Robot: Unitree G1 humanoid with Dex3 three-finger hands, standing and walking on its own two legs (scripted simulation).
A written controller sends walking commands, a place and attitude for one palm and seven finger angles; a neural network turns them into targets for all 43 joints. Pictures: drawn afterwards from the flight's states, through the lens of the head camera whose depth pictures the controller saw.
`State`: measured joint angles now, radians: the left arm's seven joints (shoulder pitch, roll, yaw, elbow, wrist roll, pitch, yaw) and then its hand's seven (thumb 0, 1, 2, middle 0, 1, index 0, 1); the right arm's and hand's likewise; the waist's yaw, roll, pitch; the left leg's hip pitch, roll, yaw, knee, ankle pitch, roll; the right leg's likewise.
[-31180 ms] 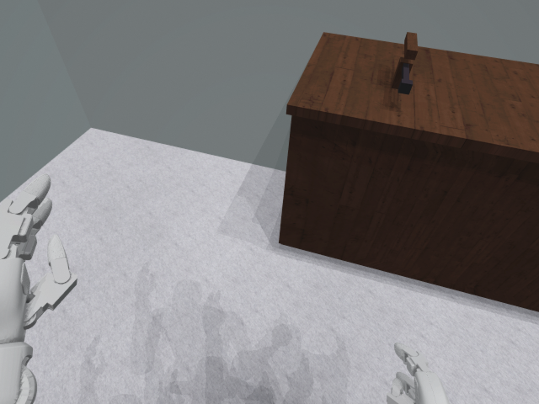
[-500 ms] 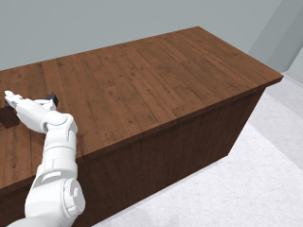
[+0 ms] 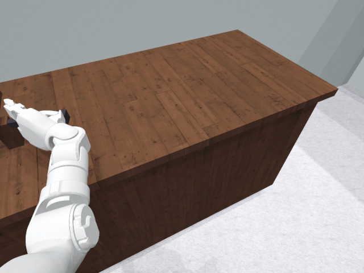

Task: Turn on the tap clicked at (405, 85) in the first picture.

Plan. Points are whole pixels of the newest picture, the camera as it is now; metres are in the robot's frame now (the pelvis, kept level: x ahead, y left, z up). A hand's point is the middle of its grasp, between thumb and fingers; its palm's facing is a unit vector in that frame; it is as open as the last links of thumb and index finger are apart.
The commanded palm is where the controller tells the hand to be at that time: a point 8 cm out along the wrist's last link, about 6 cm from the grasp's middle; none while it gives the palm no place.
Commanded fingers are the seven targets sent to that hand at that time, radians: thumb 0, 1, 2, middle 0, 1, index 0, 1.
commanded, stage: lift the hand up off the lever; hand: left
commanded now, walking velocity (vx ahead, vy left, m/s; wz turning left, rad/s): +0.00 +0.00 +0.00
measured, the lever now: (62, 117) +0.48 +0.32 +0.10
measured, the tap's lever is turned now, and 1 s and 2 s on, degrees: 74 74 74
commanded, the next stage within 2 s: draw the hand back beside the body in 1.06 s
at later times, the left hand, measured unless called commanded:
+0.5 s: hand (57, 111) +0.43 +0.28 +0.16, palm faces +0.87 -0.48 -0.08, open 7.8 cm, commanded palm +0.37 +0.29 +0.17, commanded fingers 0.00 0.90 0.90 -0.15 -0.15 -0.15 -0.15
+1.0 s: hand (56, 105) +0.42 +0.28 +0.18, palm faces +0.87 -0.49 -0.07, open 7.8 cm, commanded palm +0.37 +0.29 +0.18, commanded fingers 0.00 0.90 0.90 -0.15 -0.15 -0.15 -0.15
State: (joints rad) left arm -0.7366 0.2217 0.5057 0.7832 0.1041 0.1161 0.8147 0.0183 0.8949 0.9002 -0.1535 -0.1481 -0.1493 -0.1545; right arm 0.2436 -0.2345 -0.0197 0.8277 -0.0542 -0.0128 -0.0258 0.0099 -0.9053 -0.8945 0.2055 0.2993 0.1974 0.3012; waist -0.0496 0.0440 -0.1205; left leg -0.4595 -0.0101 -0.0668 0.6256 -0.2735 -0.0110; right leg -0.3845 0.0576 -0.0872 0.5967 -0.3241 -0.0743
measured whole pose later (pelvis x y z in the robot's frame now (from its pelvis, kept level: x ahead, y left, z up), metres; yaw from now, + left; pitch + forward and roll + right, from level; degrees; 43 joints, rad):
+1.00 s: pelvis +0.02 +0.00 +0.01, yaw +0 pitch +3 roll +0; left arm -0.66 0.15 0.43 0.52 0.05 0.29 0.78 0.02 0.90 0.90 -0.15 -0.15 -0.15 -0.15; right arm 0.17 -0.23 -0.01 0.82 -0.02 -0.03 -0.03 0.01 -0.90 -0.89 0.21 0.30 0.20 0.30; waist 0.02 0.05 -0.10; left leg -0.31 -0.02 -0.05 0.52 -0.27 0.00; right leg -0.24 0.05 -0.07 0.50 -0.32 -0.07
